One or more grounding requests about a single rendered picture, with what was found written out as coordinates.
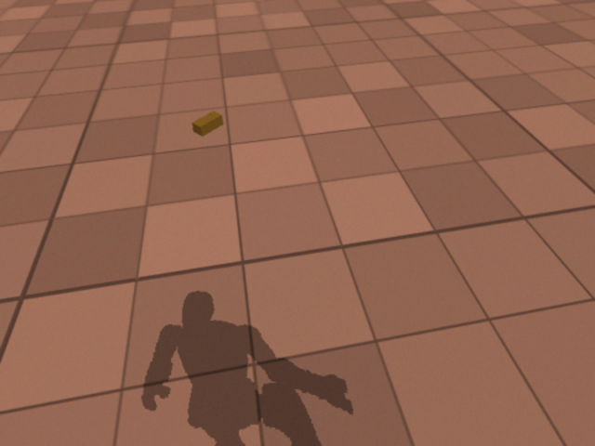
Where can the carton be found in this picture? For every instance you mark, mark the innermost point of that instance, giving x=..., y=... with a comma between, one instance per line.
x=207, y=123

